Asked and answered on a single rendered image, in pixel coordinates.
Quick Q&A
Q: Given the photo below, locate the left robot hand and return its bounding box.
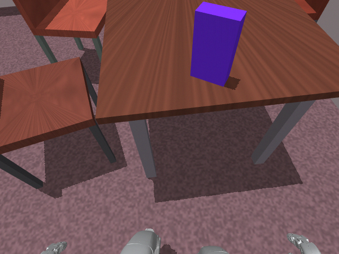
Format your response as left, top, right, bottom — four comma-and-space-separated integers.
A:
41, 241, 67, 254

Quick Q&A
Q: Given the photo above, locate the chair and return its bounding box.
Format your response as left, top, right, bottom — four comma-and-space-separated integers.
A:
294, 0, 329, 23
0, 57, 116, 189
13, 0, 108, 64

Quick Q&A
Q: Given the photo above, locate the carton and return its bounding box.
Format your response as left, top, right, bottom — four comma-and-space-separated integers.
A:
190, 2, 247, 87

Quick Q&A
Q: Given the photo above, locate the right robot hand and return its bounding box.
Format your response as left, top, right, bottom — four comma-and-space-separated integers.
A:
287, 233, 321, 254

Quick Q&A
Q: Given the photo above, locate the table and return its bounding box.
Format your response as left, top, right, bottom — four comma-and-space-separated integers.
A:
95, 0, 339, 178

